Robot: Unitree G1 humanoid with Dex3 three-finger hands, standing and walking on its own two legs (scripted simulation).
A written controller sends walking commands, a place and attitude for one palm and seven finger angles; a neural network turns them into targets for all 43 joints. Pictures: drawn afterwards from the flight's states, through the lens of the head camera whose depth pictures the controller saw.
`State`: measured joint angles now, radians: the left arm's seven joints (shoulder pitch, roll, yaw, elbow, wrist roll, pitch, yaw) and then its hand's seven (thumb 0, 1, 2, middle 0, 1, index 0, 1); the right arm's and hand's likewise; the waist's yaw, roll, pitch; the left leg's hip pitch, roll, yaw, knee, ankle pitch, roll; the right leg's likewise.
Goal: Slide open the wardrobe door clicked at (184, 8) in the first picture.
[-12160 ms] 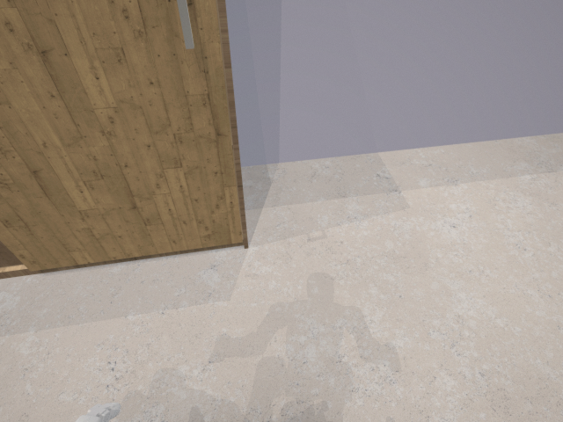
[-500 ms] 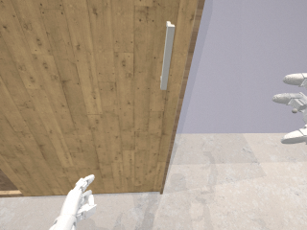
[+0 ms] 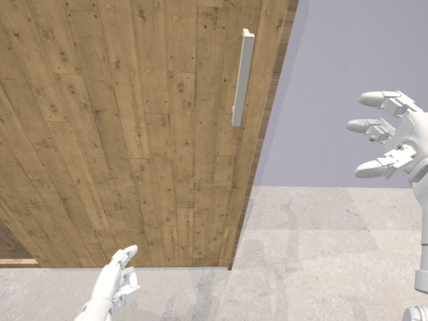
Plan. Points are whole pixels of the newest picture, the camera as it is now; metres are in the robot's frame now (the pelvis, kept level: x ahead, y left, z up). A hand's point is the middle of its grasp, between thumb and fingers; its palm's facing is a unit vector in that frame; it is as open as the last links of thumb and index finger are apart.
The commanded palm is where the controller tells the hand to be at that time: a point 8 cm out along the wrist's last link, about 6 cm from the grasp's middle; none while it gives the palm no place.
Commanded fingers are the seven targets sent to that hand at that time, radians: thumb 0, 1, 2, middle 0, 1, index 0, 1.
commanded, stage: move the hooked fingers beside the handle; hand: right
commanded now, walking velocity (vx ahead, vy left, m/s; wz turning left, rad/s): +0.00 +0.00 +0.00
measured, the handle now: (240, 80) +0.54 -0.04 +0.23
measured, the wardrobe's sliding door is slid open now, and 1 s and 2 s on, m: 0.00 0.00 0.00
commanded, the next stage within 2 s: none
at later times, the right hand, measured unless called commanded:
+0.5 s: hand (330, 115) +0.38 -0.18 +0.25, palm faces -0.01 +1.00 -0.03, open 14.0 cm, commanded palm +0.36 -0.23 +0.24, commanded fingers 0.00 0.50 -0.30 0.30 1.20 0.30 1.20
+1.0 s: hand (292, 102) +0.45 -0.13 +0.23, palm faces -0.01 +1.00 +0.00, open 14.0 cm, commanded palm +0.44 -0.18 +0.24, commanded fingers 0.00 0.50 -0.30 0.30 1.20 0.30 1.20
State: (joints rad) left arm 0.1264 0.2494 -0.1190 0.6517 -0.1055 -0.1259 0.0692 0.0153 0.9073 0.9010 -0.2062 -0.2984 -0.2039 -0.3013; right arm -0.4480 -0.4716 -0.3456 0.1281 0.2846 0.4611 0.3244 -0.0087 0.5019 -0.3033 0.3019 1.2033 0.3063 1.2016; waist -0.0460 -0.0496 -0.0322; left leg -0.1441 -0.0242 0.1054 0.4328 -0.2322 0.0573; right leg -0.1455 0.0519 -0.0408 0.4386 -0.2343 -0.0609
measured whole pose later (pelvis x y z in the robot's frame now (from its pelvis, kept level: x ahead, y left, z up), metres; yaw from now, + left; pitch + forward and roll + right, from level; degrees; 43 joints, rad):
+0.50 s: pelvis +0.02 +0.01 +0.00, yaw +1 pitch -2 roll +0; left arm 0.15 0.26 -0.09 0.66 -0.11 -0.08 0.07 0.01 0.91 0.90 -0.20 -0.30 -0.20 -0.30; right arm -0.57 -0.40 -0.28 0.23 0.26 0.41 0.23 -0.01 0.50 -0.30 0.30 1.20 0.30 1.20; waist -0.03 -0.04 -0.05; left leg -0.14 -0.04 0.10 0.42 -0.24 0.07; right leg -0.14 0.03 -0.04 0.43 -0.25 -0.04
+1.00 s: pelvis +0.01 +0.02 +0.00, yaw +1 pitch +0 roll +0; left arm 0.22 0.26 -0.06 0.69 -0.10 -0.05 0.07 0.01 0.91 0.90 -0.21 -0.30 -0.20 -0.30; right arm -0.83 -0.35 -0.22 0.62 0.20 0.35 0.11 -0.01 0.50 -0.30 0.30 1.20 0.30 1.20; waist 0.02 -0.03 -0.04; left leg -0.18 -0.05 0.09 0.40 -0.22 0.08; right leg -0.18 0.03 -0.05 0.41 -0.23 -0.04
